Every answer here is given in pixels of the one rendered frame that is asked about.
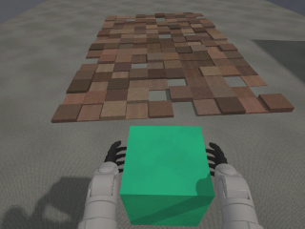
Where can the robot right hand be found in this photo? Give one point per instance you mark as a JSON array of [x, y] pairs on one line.
[[218, 157]]

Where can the left robot forearm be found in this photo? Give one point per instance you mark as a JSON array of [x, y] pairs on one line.
[[101, 199]]

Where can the carton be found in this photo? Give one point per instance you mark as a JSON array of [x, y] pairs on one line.
[[166, 177]]

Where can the right robot forearm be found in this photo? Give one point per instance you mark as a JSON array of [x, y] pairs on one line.
[[235, 199]]

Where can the robot left hand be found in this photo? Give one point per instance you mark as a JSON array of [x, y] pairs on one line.
[[112, 154]]

